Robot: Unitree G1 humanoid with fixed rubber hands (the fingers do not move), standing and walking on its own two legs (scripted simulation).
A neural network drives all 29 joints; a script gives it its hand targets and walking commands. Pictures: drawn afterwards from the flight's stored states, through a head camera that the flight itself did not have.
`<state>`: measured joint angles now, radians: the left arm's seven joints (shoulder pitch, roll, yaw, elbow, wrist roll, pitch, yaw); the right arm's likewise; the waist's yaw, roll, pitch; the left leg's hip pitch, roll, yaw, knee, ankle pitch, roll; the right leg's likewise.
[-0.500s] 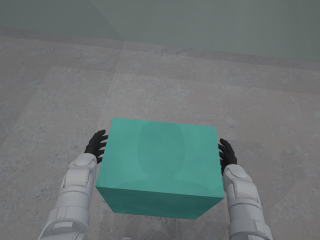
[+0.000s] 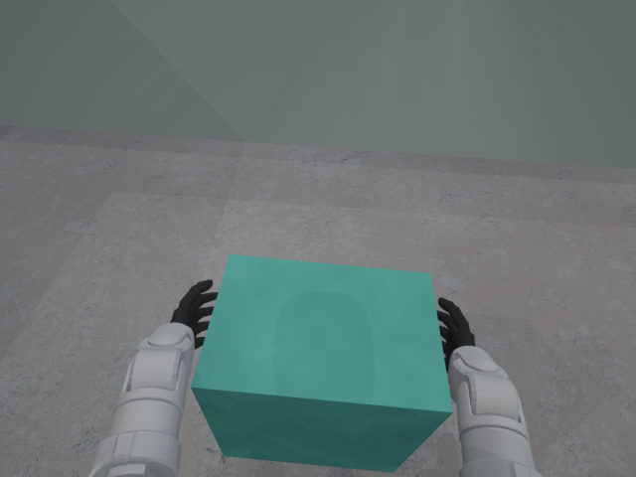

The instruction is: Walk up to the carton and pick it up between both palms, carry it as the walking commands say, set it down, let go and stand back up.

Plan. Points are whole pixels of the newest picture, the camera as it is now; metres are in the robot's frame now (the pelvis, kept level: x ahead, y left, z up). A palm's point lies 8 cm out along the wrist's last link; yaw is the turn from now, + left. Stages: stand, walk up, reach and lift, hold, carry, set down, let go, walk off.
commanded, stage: reach and lift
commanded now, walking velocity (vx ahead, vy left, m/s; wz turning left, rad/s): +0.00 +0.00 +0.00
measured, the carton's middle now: (318, 372) +0.30 -0.02 -0.07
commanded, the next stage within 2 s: hold in 1.54 s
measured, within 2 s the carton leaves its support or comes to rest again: neither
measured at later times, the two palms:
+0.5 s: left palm (176, 328) +0.31 +0.16 +0.05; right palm (474, 346) +0.28 -0.20 +0.05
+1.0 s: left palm (166, 340) +0.29 +0.17 +0.05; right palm (466, 342) +0.29 -0.20 +0.04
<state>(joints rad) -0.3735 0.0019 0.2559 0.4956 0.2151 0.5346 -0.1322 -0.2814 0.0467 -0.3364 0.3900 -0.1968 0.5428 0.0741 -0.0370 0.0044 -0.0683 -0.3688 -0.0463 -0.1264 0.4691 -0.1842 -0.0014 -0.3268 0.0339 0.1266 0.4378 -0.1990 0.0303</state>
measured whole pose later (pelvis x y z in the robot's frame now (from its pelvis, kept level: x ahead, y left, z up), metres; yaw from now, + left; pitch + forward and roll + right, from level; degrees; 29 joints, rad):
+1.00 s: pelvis +0.03 -0.02 +0.01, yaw +0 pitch -5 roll +0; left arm -0.11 0.01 0.18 0.08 0.16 0.74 -0.17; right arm -0.08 0.06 -0.20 0.04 -0.16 0.74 0.07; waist 0.01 0.01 0.03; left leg -0.01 -0.02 -0.13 0.23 -0.13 -0.02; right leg 0.02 0.03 0.12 0.22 -0.15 0.00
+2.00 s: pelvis +0.02 -0.01 +0.01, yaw +0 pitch -6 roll +0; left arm -0.14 -0.02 0.19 0.09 0.17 0.74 -0.14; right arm -0.11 0.03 -0.20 0.06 -0.17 0.74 0.10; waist 0.00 0.01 0.05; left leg -0.02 -0.02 -0.11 0.25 -0.13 -0.01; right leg 0.00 0.03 0.12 0.26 -0.16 0.00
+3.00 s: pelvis -0.01 +0.15 -0.01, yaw -5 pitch +7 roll +0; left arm -0.06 -0.01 0.15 -0.41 0.00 1.19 -0.01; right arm -0.02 0.00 -0.15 -0.46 -0.02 1.20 -0.01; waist -0.01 0.04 -0.16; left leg -0.38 -0.16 0.22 0.37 -0.14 0.23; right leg -0.47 -0.05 -0.10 0.85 -0.46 0.01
